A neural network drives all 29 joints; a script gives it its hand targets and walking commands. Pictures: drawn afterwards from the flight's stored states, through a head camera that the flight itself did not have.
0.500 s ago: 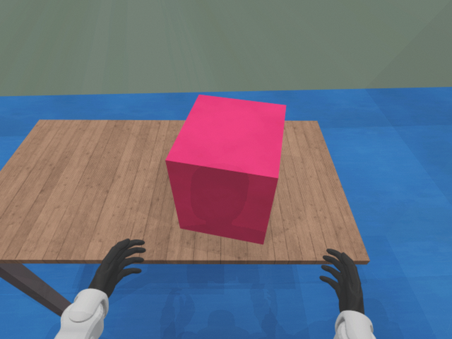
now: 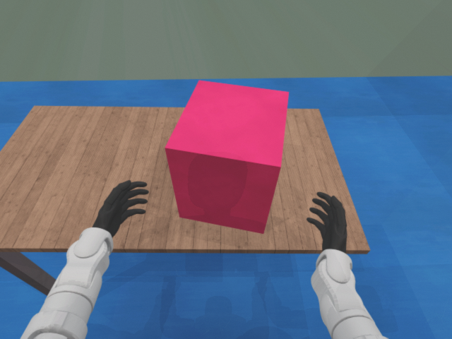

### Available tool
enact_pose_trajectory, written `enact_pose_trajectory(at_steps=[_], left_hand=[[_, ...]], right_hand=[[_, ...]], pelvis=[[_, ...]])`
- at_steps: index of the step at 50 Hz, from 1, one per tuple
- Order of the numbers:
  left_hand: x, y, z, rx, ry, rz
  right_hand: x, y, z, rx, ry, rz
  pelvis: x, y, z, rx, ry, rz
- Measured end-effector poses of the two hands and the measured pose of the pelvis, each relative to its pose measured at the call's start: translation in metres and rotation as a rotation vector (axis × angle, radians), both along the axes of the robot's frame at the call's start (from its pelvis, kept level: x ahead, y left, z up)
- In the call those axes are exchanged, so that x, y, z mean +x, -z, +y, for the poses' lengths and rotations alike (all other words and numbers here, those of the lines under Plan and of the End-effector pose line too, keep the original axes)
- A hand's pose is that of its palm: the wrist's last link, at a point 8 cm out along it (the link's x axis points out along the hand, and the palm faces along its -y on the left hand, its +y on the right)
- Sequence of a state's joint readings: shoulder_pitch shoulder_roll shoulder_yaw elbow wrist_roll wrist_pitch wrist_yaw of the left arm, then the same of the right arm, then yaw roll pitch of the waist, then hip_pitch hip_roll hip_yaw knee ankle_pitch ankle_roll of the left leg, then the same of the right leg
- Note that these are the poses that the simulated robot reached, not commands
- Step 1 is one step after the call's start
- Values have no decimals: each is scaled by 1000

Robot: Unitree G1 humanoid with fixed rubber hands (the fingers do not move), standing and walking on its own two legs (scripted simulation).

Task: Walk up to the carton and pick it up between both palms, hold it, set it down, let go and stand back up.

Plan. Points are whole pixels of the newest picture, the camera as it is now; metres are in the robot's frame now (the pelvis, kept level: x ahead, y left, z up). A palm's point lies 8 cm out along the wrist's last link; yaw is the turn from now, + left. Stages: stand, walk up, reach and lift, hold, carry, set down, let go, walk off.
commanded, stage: reach and lift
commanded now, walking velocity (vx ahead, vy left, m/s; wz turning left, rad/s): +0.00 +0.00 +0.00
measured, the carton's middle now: (231, 157) +0.51 +0.01 +0.01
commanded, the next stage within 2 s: none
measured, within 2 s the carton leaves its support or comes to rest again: neither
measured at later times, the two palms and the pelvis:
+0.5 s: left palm (122, 169) +0.40 +0.22 +0.09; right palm (343, 197) +0.35 -0.18 +0.08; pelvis -0.01 -0.01 +0.01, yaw +0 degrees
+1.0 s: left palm (131, 144) +0.43 +0.20 +0.12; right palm (347, 173) +0.38 -0.19 +0.11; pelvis +0.00 -0.02 +0.02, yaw -1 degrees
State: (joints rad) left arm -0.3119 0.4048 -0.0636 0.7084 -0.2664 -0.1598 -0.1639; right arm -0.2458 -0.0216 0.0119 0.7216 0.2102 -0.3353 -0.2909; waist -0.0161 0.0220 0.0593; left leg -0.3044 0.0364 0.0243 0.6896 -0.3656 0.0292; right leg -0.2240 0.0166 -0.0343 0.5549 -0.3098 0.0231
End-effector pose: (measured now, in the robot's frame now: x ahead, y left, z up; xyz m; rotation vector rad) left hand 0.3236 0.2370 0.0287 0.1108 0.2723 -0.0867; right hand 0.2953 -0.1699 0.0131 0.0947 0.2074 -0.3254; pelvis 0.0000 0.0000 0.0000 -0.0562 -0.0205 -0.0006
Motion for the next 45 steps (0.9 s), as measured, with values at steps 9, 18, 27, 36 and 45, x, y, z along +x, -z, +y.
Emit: enact_pose_trajectory(at_steps=[9, 18, 27, 36, 45], left_hand=[[21, -20, -6, -12, -16, 4], [51, -46, -14, -11, -25, -4], [77, -66, -24, -10, -30, 11], [98, -81, -33, -10, -34, 14], [116, -99, -41, -14, -33, 7]], right_hand=[[14, -23, -9, -13, -6, 7], [36, -50, -9, -7, -15, 9], [56, -69, -13, -5, -12, 25], [72, -85, -21, -14, -14, 33], [88, -104, -27, -27, -18, 32]], pelvis=[[-3, -5, -2, 9, 3, 5], [-7, -7, -7, 17, 5, 33], [-9, -9, -10, 21, 5, 60], [-7, -11, -13, 24, 5, 99], [-5, -13, -15, 27, 6, 122]])
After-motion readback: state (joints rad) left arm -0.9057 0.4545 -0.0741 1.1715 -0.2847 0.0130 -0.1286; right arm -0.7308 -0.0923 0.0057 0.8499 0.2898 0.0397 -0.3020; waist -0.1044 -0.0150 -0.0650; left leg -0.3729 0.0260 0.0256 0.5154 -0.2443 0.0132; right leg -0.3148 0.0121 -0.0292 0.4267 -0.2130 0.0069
